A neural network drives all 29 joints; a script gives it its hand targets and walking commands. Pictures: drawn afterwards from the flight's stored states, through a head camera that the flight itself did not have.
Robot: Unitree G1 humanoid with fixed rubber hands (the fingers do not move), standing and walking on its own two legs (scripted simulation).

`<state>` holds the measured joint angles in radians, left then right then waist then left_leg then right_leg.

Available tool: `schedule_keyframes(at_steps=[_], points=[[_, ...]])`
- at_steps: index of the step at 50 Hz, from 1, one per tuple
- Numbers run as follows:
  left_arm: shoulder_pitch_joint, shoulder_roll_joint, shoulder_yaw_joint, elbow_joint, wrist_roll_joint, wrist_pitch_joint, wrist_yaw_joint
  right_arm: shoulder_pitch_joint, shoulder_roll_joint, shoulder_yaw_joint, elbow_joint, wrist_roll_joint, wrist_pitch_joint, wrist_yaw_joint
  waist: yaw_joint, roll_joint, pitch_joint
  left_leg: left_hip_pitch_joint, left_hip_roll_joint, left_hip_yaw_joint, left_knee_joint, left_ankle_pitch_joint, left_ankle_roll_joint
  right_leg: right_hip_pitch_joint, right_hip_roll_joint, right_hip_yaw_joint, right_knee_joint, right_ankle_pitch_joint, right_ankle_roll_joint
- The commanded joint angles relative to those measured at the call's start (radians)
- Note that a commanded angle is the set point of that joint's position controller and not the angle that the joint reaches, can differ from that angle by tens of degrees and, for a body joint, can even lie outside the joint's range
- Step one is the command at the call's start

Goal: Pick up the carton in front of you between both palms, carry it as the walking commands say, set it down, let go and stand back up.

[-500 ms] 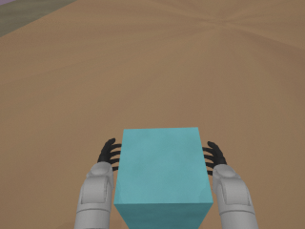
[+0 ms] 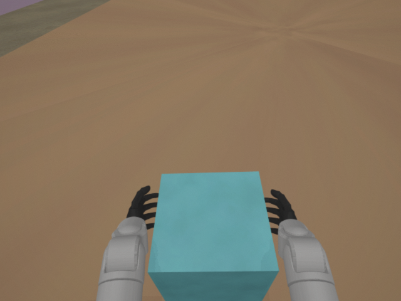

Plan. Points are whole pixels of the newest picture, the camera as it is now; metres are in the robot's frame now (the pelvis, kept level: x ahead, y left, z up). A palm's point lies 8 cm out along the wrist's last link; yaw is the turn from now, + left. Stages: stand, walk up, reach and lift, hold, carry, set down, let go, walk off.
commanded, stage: carry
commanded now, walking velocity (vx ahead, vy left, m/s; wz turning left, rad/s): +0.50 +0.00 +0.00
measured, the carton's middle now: (211, 242) +0.29 +0.00 -0.05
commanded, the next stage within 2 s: none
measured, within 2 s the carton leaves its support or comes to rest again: neither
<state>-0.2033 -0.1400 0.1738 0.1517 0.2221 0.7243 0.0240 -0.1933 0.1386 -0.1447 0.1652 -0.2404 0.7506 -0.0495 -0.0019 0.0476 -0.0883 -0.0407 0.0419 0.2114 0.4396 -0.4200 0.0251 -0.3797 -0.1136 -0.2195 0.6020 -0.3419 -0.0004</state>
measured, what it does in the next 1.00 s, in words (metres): walks ahead: left foot, then right foot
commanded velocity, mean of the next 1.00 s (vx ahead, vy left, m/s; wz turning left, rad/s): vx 0.20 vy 0.00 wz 0.00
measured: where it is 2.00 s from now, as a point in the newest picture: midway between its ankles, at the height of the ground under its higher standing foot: outside the picture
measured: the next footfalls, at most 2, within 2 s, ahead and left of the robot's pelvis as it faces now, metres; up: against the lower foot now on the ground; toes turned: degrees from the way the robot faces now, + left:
left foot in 0.34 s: +0.19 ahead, +0.13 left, +0.00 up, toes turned +12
right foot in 0.64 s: +0.37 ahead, -0.12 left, +0.00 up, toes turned +12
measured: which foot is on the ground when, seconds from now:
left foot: down 0.00-0.10, up 0.12-0.32, down 0.34-0.66, up 0.68-0.82, down 0.84-1.00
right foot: down 0.00-0.34, up 0.36-0.62, down 0.64-1.00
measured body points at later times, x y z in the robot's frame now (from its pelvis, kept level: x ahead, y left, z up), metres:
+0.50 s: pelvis +0.18 +0.01 +0.01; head +0.18 +0.02 +0.46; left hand +0.49 +0.15 +0.04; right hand +0.47 -0.15 +0.03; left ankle +0.15 +0.12 -0.73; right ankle +0.15 -0.11 -0.68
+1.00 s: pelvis +0.36 -0.01 +0.01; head +0.37 -0.02 +0.46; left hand +0.67 +0.14 +0.04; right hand +0.66 -0.16 +0.03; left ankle +0.29 +0.10 -0.73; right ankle +0.34 -0.11 -0.73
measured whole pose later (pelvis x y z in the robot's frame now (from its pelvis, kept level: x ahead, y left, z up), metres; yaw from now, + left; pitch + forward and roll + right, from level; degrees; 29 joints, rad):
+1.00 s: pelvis +0.36 -0.01 +0.01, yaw +0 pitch +4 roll +0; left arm -0.22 -0.14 0.16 0.11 0.21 0.71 0.04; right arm -0.20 0.14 -0.15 0.10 -0.23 0.74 -0.06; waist 0.01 0.02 -0.07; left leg -0.19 0.07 0.17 0.47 -0.33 -0.02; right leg -0.27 -0.06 -0.23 0.51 -0.28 -0.01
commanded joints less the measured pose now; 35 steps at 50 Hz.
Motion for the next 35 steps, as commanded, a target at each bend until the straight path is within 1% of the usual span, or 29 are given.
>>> schedule_keyframes(at_steps=[1,2,3,4,5,6,7,8,9,11,13,15,16,17,18,19,20,21,22,23,24,26,28,29,31,32,33,34,35], points=[[-0.439,-0.932,-0.572,-0.003,-0.253,-0.027,-0.240,-0.554,0.891,0.571,-0.124,0.287,-0.063,0.254,-0.010,0.064,-0.121,0.132,0.235,-0.167,-0.107,0.468,0.095,-0.057,0.052,-0.048,-0.114,0.006,-0.024],[-0.417,-0.928,-0.563,0.011,-0.252,-0.028,-0.240,-0.539,0.883,0.569,-0.105,0.286,-0.060,0.255,0.006,0.031,-0.178,0.042,0.199,-0.088,-0.031,0.476,0.057,0.147,0.069,-0.071,-0.171,0.087,-0.034],[-0.395,-0.929,-0.546,0.015,-0.234,-0.025,-0.237,-0.537,0.893,0.585,-0.100,0.288,-0.054,0.256,0.018,-0.015,-0.215,-0.099,0.158,-0.011,0.094,0.525,0.007,0.355,0.020,0.003,-0.187,0.111,-0.060],[-0.373,-0.911,-0.530,0.009,-0.223,-0.021,-0.233,-0.545,0.890,0.588,-0.118,0.290,-0.048,0.259,0.032,-0.161,-0.259,-0.314,0.084,0.022,0.312,0.455,-0.043,0.550,-0.125,0.248,-0.240,0.218,-0.134],[-0.345,-0.902,-0.511,0.026,-0.208,-0.017,-0.231,-0.550,0.878,0.573,-0.132,0.283,-0.049,0.263,0.052,-0.303,-0.285,-0.511,0.001,0.004,0.507,0.137,-0.078,0.683,-0.256,0.490,-0.326,0.359,-0.238],[-0.341,-0.917,-0.535,-0.003,-0.220,-0.019,-0.228,-0.527,0.876,0.590,-0.133,0.292,-0.053,0.267,0.040,-0.265,-0.287,-0.588,0.005,-0.094,0.578,-0.150,-0.064,0.696,-0.323,0.534,-0.349,0.444,-0.283],[-0.353,-0.924,-0.546,-0.010,-0.219,-0.019,-0.225,-0.524,0.874,0.591,-0.140,0.289,-0.059,0.269,0.033,-0.186,-0.276,-0.618,0.041,-0.158,0.574,-0.194,-0.050,0.653,-0.341,0.516,-0.359,0.386,-0.278],[-0.361,-0.933,-0.554,-0.014,-0.223,-0.024,-0.224,-0.518,0.873,0.584,-0.130,0.279,-0.062,0.269,0.030,-0.137,-0.248,-0.608,0.081,-0.193,0.496,-0.219,-0.032,0.577,-0.336,0.449,-0.368,0.289,-0.232],[-0.367,-0.930,-0.564,-0.030,-0.230,-0.029,-0.225,-0.516,0.879,0.586,-0.146,0.287,-0.069,0.267,0.027,-0.118,-0.231,-0.530,0.088,-0.170,0.379,-0.164,-0.024,0.478,-0.310,0.364,-0.402,0.203,-0.184],[-0.416,-0.929,-0.603,-0.081,-0.255,-0.041,-0.225,-0.523,0.892,0.589,-0.168,0.300,-0.079,0.262,0.022,-0.160,-0.217,-0.373,0.034,-0.095,0.206,-0.004,-0.032,0.333,-0.219,0.216,-0.427,0.055,-0.135],[-0.432,-0.923,-0.634,-0.134,-0.277,-0.038,-0.224,-0.519,0.889,0.601,-0.199,0.305,-0.073,0.256,0.019,-0.200,-0.217,-0.270,0.018,-0.042,0.094,0.121,-0.036,0.267,-0.190,0.152,-0.439,-0.053,-0.114],[-0.419,-0.906,-0.635,-0.128,-0.275,-0.026,-0.219,-0.486,0.861,0.586,-0.187,0.298,-0.060,0.250,0.009,-0.180,-0.227,-0.117,0.012,0.015,-0.026,0.230,-0.047,0.202,-0.157,0.085,-0.365,-0.161,-0.080],[-0.397,-0.899,-0.629,-0.104,-0.261,-0.017,-0.216,-0.482,0.843,0.582,-0.188,0.292,-0.054,0.247,0.005,-0.140,-0.233,-0.023,0.015,0.036,-0.051,0.222,-0.048,0.158,-0.130,0.053,-0.293,-0.196,-0.065],[-0.394,-0.882,-0.615,-0.094,-0.251,-0.012,-0.212,-0.457,0.842,0.573,-0.151,0.283,-0.044,0.243,0.004,-0.087,-0.220,0.051,0.060,-0.009,-0.087,0.166,-0.042,0.095,-0.091,0.018,-0.194,-0.210,-0.043],[-0.404,-0.884,-0.613,-0.098,-0.248,-0.002,-0.211,-0.429,0.827,0.547,-0.124,0.274,-0.039,0.242,-0.023,0.133,-0.191,0.102,0.234,-0.277,-0.217,-0.020,0.010,-0.043,-0.004,-0.045,0.013,-0.163,0.014],[-0.430,-0.868,-0.613,-0.100,-0.244,0.006,-0.214,-0.410,0.825,0.524,-0.122,0.262,-0.042,0.241,-0.037,0.266,-0.153,0.193,0.351,-0.524,-0.256,-0.045,0.118,-0.224,0.040,-0.002,0.148,-0.202,0.031],[-0.424,-0.876,-0.613,-0.079,-0.246,0.005,-0.217,-0.441,0.827,0.523,-0.135,0.268,-0.048,0.240,-0.040,0.224,-0.131,0.231,0.409,-0.590,-0.261,0.098,0.177,-0.335,0.011,0.079,0.283,-0.268,0.018],[-0.398,-0.885,-0.595,-0.044,-0.236,0.003,-0.220,-0.454,0.831,0.521,-0.131,0.263,-0.050,0.240,-0.034,0.146,-0.154,0.263,0.422,-0.561,-0.233,0.240,0.190,-0.387,-0.008,0.131,0.361,-0.251,-0.003],[-0.389,-0.890,-0.588,-0.031,-0.235,-0.006,-0.223,-0.450,0.841,0.523,-0.119,0.267,-0.052,0.240,-0.033,0.086,-0.187,0.290,0.398,-0.485,-0.195,0.421,0.178,-0.391,-0.020,0.143,0.355,-0.227,-0.009],[-0.384,-0.915,-0.593,-0.040,-0.240,-0.016,-0.224,-0.480,0.865,0.545,-0.138,0.283,-0.058,0.245,-0.032,0.060,-0.199,0.278,0.379,-0.399,-0.185,0.563,0.154,-0.365,-0.024,0.134,0.295,-0.182,-0.009],[-0.381,-0.919,-0.595,-0.046,-0.247,-0.023,-0.224,-0.503,0.875,0.564,-0.151,0.301,-0.065,0.250,-0.027,0.054,-0.199,0.253,0.334,-0.309,-0.163,0.670,0.122,-0.316,-0.008,0.112,0.226,-0.124,-0.006],[-0.372,-0.937,-0.598,-0.073,-0.254,-0.028,-0.219,-0.548,0.890,0.605,-0.194,0.329,-0.075,0.259,-0.024,0.104,-0.214,0.185,0.271,-0.172,-0.129,0.770,0.075,-0.206,0.040,0.057,0.098,-0.010,0.001],[-0.366,-0.927,-0.617,-0.112,-0.260,-0.023,-0.213,-0.526,0.888,0.636,-0.224,0.341,-0.072,0.260,-0.026,0.141,-0.222,0.115,0.237,-0.082,-0.097,0.811,0.050,-0.084,0.075,0.011,-0.015,0.099,-0.005],[-0.341,-0.914,-0.614,-0.100,-0.249,-0.018,-0.212,-0.500,0.874,0.623,-0.212,0.336,-0.063,0.260,-0.020,0.144,-0.230,0.083,0.231,-0.047,-0.066,0.787,0.036,-0.014,0.086,-0.007,-0.081,0.189,-0.010],[-0.316,-0.901,-0.617,-0.102,-0.251,-0.013,-0.215,-0.469,0.863,0.628,-0.207,0.326,-0.051,0.253,0.004,0.066,-0.258,-0.040,0.182,0.027,0.069,0.690,-0.027,0.246,0.087,-0.030,-0.241,0.417,-0.015],[-0.339,-0.893,-0.623,-0.135,-0.249,-0.009,-0.217,-0.438,0.857,0.622,-0.207,0.312,-0.045,0.251,0.005,0.041,-0.290,-0.161,0.159,0.020,0.140,0.584,-0.067,0.416,0.013,0.038,-0.233,0.591,-0.028],[-0.311,-0.873,-0.597,-0.113,-0.237,0.002,-0.217,-0.458,0.848,0.624,-0.227,0.308,-0.035,0.247,0.017,-0.143,-0.349,-0.306,0.101,0.006,0.298,0.268,-0.111,0.585,-0.181,0.246,-0.184,1.026,-0.080],[-0.316,-0.869,-0.585,-0.106,-0.239,-0.001,-0.212,-0.488,0.837,0.623,-0.236,0.314,-0.028,0.248,0.028,-0.281,-0.404,-0.419,0.031,-0.048,0.394,-0.128,-0.120,0.716,-0.288,0.382,-0.188,1.163,-0.196],[-0.297,-0.880,-0.584,-0.094,-0.240,-0.001,-0.211,-0.443,0.834,0.626,-0.201,0.302,-0.023,0.250,0.021,-0.234,-0.394,-0.417,0.051,-0.109,0.392,-0.208,-0.110,0.671,-0.301,0.364,-0.213,1.127,-0.217]])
